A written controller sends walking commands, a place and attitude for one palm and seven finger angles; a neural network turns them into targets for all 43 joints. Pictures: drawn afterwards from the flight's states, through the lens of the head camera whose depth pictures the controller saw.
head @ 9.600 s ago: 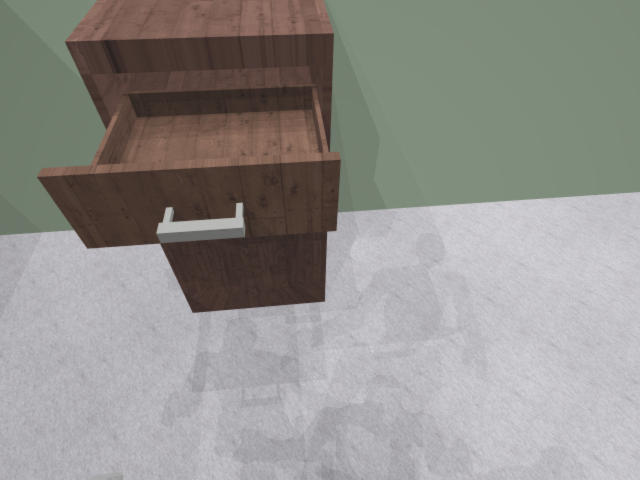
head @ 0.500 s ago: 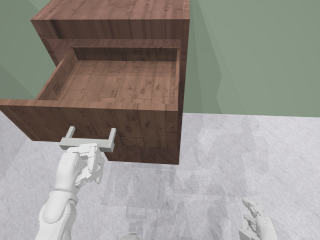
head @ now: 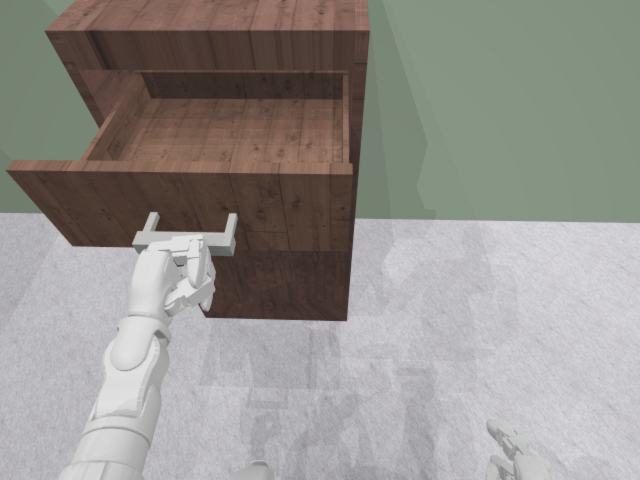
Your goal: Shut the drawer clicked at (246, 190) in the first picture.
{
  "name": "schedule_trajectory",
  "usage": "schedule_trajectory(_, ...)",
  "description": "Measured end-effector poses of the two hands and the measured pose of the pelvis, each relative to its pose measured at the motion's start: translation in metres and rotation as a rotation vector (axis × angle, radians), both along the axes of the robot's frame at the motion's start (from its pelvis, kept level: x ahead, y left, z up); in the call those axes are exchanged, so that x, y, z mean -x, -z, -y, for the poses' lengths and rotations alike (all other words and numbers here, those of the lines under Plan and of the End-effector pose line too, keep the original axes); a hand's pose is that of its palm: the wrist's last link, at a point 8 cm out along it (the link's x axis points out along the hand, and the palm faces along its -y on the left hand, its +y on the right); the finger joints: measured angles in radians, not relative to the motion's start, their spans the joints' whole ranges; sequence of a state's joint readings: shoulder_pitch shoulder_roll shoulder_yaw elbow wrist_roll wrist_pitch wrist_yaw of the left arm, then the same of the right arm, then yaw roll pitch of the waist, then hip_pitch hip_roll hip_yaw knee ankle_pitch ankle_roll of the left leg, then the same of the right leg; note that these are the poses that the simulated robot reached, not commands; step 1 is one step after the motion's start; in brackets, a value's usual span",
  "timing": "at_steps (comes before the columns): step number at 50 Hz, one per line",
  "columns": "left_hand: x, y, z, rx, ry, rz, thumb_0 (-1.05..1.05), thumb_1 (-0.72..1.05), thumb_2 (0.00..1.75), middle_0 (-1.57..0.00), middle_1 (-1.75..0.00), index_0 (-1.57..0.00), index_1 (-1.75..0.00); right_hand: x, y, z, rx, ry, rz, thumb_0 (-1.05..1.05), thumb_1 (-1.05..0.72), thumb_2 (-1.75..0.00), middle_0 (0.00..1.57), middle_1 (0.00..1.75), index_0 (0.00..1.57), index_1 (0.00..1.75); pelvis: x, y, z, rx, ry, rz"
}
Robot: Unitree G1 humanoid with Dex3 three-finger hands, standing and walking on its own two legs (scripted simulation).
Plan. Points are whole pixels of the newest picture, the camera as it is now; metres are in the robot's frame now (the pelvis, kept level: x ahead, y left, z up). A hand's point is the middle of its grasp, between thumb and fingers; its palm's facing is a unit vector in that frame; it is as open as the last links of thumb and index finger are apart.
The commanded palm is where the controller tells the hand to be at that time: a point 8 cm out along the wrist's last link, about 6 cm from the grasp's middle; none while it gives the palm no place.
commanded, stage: push the drawer shut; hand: left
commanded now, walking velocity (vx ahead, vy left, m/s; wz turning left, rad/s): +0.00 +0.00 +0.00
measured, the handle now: (189, 231) +0.42 +0.19 +0.07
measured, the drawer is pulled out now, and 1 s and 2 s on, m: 0.23 0.11 0.00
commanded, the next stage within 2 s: none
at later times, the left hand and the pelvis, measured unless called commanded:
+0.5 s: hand (216, 239) +0.40 +0.15 +0.07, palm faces -0.03 -1.00 -0.04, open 3.0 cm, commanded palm +0.39 +0.20 +0.07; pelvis +0.00 +0.01 +0.00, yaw -1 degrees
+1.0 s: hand (224, 204) +0.46 +0.15 +0.07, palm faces -0.02 -1.00 -0.02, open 3.1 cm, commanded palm +0.45 +0.20 +0.07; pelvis +0.00 +0.01 -0.01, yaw -2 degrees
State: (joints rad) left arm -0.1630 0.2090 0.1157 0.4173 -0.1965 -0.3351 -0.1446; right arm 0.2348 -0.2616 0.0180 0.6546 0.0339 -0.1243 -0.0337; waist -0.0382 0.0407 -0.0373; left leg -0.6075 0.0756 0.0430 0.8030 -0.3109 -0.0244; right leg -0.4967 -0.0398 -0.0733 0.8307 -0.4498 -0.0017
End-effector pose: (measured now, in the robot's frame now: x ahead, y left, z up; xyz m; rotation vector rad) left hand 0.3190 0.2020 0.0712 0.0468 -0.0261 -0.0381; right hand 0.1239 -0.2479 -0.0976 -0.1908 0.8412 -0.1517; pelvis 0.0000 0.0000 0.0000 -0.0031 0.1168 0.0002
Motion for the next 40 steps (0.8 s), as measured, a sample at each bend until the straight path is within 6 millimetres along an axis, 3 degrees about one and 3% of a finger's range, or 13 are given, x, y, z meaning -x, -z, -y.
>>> schedule_trajectory(40,-0.105,0.0,-0.002,0.023,-0.01,-0.02,0.01,0.78,0.87,-1.4,-1.6,-1.4,-1.6,0.068,0.018,0.003,0.017,0.101,-0.255,0.01,-0.9,-0.9,0.2,0.3,0.2,0.3,-0.003,0.007,-0.009,0.014,0.019,-0.09)
